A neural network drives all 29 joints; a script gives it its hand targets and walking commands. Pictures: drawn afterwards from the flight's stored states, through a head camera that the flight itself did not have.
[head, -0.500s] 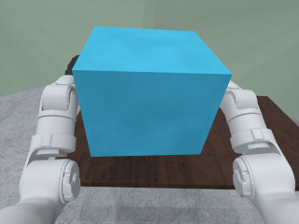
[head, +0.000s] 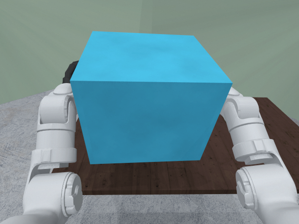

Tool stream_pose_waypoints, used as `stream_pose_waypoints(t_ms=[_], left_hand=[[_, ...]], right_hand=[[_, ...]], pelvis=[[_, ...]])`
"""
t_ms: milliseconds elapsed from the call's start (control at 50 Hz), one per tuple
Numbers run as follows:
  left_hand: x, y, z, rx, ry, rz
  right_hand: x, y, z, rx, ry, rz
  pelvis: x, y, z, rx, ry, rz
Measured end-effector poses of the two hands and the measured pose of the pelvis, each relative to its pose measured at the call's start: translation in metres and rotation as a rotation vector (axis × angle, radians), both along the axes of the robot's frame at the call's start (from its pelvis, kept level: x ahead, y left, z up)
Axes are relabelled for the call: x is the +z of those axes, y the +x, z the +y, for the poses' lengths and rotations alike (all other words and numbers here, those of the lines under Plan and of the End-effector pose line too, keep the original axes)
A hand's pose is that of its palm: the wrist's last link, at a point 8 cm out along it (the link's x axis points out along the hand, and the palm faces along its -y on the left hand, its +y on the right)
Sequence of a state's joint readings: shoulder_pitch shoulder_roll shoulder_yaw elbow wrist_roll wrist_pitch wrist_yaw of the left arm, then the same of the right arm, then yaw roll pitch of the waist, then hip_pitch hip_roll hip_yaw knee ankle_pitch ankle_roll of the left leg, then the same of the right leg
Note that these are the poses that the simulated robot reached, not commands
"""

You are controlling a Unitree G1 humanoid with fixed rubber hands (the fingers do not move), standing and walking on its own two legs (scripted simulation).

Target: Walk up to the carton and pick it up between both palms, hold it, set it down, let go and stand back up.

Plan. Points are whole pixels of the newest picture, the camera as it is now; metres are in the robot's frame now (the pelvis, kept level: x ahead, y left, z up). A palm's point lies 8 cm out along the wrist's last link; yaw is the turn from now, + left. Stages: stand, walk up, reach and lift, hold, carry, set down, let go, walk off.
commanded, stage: hold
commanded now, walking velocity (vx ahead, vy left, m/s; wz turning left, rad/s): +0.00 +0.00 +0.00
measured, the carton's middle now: (145, 95) +0.37 +0.00 +0.24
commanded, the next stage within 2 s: none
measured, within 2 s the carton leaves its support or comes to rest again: neither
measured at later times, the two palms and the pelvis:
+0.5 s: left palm (71, 92) +0.36 +0.18 +0.26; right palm (217, 92) +0.36 -0.19 +0.26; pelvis -0.01 -0.01 +0.00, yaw +0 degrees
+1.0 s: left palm (70, 90) +0.37 +0.18 +0.26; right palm (214, 91) +0.37 -0.18 +0.26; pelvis -0.01 +0.00 +0.00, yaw +0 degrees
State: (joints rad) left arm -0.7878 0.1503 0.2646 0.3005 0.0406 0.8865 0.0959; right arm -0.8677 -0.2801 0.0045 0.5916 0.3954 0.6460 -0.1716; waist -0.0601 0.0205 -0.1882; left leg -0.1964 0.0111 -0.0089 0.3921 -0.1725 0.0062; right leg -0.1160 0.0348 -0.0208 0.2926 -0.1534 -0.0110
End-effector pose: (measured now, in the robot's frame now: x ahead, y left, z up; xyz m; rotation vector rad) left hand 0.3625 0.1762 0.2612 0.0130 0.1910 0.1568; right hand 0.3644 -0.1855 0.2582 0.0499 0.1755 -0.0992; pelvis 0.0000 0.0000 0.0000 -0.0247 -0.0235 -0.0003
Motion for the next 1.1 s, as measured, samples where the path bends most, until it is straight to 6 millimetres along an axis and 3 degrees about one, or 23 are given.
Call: stream_pose_waypoints(t_ms=[680, 1100], left_hand=[[0.004, -0.004, 0.001, 0.001, -0.003, 0.019], [-0.006, 0.004, 0.003, -0.004, 0.005, 0.031]], right_hand=[[0.001, -0.004, 0.001, 0.003, -0.006, 0.025], [-0.006, 0.003, 0.003, 0.001, -0.009, 0.042]], pelvis=[[0.0, -0.014, -0.007, 0.007, 0.002, 0.019], [0.0, -0.007, -0.002, 0.005, 0.0, 0.027]])
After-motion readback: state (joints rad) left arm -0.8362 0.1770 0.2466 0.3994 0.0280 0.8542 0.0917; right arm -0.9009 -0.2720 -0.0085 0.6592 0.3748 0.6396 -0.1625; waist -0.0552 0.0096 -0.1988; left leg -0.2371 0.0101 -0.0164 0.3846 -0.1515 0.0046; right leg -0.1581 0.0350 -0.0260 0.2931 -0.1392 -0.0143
